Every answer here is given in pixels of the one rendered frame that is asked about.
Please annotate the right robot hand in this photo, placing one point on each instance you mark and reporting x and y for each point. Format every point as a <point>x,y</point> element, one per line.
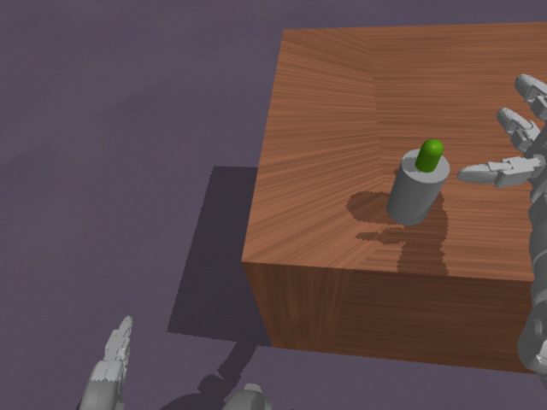
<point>525,136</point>

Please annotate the bottle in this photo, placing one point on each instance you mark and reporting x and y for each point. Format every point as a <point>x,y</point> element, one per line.
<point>420,177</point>

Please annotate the left robot hand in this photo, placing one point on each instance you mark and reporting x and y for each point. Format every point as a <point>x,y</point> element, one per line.
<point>103,390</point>

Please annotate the right robot arm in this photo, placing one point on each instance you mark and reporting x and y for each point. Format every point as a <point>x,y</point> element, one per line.
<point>532,344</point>

